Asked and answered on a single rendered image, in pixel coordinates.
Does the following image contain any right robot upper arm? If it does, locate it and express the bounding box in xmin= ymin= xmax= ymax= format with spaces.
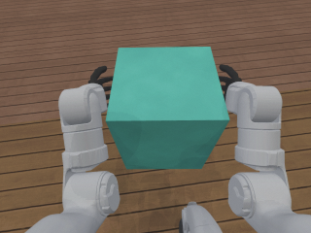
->
xmin=227 ymin=172 xmax=311 ymax=233

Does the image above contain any right robot thigh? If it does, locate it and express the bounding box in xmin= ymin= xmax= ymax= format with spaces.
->
xmin=182 ymin=205 xmax=223 ymax=233

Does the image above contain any robot left forearm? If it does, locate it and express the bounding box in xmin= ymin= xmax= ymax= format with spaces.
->
xmin=58 ymin=83 xmax=109 ymax=208

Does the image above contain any left robot upper arm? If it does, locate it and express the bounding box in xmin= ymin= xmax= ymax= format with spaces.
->
xmin=24 ymin=171 xmax=121 ymax=233

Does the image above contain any robot left hand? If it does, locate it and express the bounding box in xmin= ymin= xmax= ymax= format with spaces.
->
xmin=87 ymin=66 xmax=114 ymax=108

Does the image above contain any robot right hand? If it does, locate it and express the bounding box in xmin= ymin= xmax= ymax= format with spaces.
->
xmin=219 ymin=64 xmax=242 ymax=99

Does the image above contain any robot right forearm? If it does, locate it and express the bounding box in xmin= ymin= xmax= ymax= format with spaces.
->
xmin=225 ymin=82 xmax=292 ymax=205

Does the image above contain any carton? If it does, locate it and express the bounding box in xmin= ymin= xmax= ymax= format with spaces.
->
xmin=105 ymin=47 xmax=230 ymax=170

